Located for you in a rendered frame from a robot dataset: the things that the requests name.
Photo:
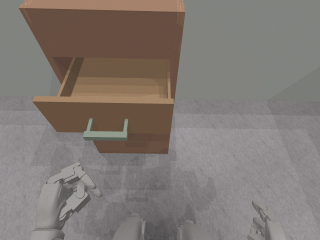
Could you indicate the handle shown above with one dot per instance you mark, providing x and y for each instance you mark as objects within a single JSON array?
[{"x": 105, "y": 135}]

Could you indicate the robot thigh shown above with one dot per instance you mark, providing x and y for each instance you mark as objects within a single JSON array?
[
  {"x": 132, "y": 228},
  {"x": 190, "y": 231}
]

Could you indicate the robot left forearm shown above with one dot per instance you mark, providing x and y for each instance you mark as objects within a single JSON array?
[{"x": 46, "y": 234}]

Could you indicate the robot left thigh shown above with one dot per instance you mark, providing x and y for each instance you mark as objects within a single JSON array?
[{"x": 132, "y": 228}]

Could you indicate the cabinet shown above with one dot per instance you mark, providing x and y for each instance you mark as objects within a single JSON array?
[{"x": 123, "y": 29}]

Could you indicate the right robot hand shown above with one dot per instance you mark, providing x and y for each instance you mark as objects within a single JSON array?
[{"x": 270, "y": 228}]

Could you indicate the drawer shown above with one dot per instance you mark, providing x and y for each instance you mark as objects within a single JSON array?
[{"x": 110, "y": 90}]

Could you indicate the robot right thigh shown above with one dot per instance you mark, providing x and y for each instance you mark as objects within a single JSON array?
[{"x": 190, "y": 231}]

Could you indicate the left robot hand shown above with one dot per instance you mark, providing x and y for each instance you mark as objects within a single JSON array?
[{"x": 50, "y": 211}]

